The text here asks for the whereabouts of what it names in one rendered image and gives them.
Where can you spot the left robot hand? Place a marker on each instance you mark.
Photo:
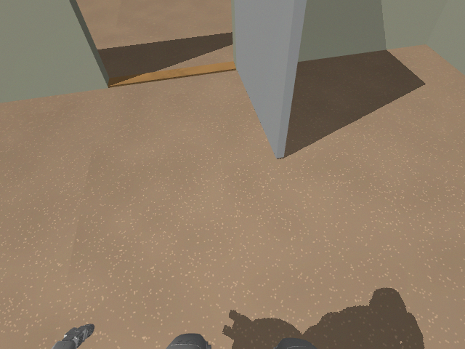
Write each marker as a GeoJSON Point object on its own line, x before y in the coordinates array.
{"type": "Point", "coordinates": [74, 337]}

